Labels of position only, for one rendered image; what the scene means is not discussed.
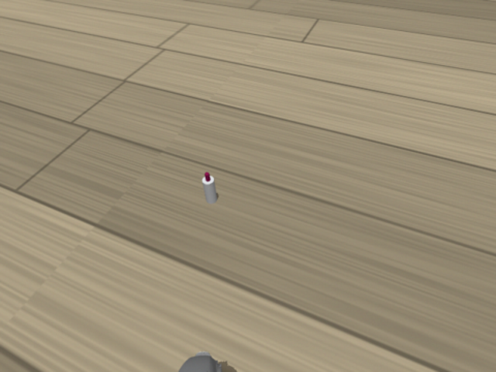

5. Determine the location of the bottle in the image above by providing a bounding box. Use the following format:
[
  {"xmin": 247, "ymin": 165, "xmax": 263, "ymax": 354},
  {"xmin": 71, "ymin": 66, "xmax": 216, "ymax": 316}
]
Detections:
[{"xmin": 202, "ymin": 172, "xmax": 217, "ymax": 204}]

